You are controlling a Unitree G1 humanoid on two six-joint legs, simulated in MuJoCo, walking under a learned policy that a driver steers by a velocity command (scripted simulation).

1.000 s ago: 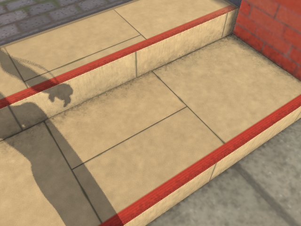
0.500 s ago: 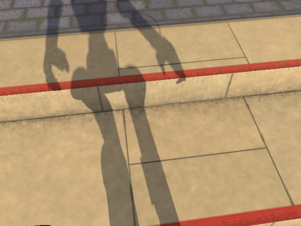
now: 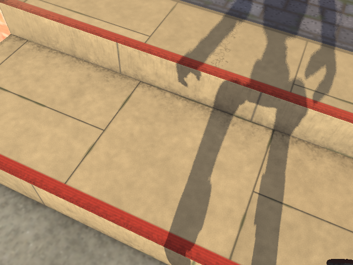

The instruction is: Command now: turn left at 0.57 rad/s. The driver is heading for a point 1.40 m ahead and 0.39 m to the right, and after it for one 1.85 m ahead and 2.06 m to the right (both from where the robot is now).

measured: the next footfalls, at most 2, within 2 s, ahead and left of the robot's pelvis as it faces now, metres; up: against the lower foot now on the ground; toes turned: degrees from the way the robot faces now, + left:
right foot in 0.36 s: +0.06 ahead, -0.12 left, +0.00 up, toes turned +5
right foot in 0.98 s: +0.00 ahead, -0.15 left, +0.00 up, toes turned -24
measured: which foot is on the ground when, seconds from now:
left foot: down 0.00-0.98, up 1.00-1.00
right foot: up 0.00-0.34, down 0.36-0.64, up 0.66-0.96, down 0.98-1.00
